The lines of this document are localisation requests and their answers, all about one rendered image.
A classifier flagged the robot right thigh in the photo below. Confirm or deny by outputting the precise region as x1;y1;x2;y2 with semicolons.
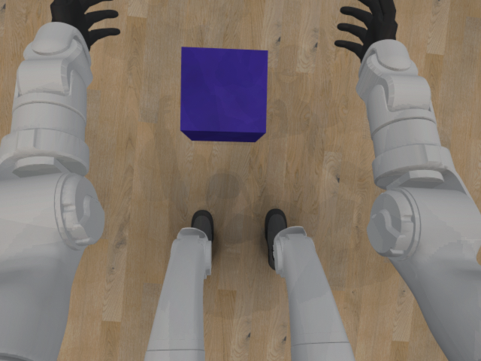
274;234;355;361

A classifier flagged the left robot upper arm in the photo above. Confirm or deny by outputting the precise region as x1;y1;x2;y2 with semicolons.
0;172;104;361

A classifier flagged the robot left hand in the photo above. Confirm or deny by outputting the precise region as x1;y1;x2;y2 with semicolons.
50;0;120;51

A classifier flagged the robot right hand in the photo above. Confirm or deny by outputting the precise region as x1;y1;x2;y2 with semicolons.
334;0;398;63

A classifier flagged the right robot forearm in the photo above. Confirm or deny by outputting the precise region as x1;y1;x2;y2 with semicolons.
355;39;481;216

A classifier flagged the carton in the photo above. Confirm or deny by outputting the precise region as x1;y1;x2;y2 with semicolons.
180;47;268;142

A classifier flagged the right robot upper arm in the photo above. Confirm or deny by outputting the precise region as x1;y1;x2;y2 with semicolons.
367;187;481;361

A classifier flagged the left robot forearm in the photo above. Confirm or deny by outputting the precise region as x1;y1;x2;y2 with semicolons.
0;22;93;181

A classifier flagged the robot right shin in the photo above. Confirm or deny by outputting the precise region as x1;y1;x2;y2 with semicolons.
273;226;316;255

